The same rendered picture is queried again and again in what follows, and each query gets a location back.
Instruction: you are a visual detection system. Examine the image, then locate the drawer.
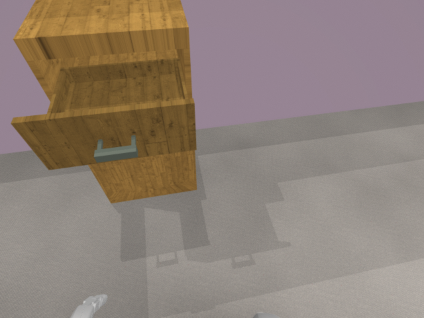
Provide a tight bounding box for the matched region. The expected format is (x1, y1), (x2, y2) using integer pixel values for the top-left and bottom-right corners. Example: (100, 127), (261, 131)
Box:
(11, 58), (197, 170)

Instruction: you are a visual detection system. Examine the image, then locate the handle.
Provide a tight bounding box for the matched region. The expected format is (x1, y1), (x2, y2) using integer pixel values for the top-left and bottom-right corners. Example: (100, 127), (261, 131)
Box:
(94, 135), (138, 163)

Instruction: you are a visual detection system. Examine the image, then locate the robot left hand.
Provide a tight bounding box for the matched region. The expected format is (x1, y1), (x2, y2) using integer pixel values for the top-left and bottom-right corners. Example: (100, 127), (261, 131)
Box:
(70, 294), (107, 318)

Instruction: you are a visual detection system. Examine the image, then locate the cabinet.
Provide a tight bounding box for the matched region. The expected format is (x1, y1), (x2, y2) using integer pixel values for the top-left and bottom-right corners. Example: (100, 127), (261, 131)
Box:
(13, 0), (197, 203)

